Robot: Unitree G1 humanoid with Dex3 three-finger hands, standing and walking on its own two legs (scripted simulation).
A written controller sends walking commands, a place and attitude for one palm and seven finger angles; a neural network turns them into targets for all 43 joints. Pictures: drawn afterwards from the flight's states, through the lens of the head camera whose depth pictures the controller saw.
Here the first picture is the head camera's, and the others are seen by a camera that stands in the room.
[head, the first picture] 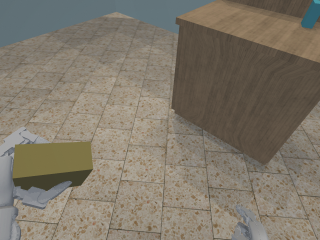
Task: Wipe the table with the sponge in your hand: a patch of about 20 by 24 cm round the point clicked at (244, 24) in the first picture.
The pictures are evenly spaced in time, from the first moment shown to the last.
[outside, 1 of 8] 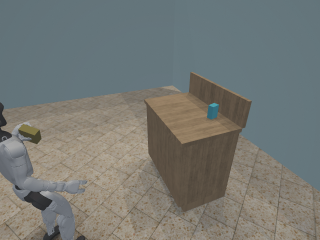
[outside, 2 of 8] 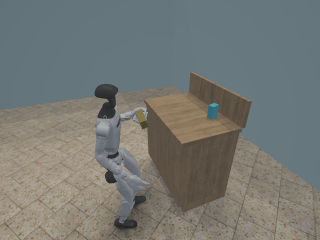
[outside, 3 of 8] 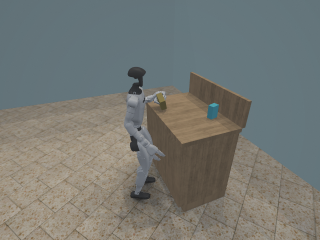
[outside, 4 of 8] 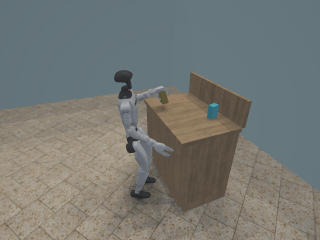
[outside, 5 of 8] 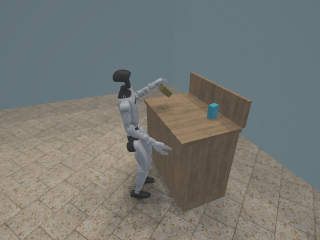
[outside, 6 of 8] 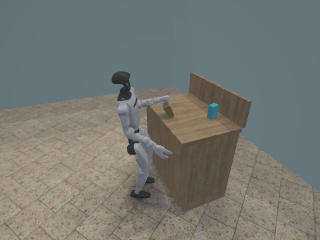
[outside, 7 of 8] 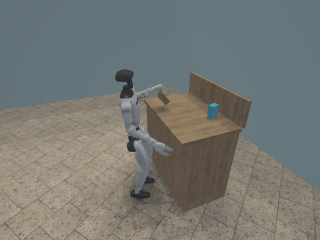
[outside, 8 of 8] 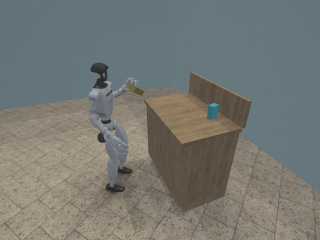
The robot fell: no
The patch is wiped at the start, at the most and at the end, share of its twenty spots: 0.00 0.90 0.90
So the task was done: yes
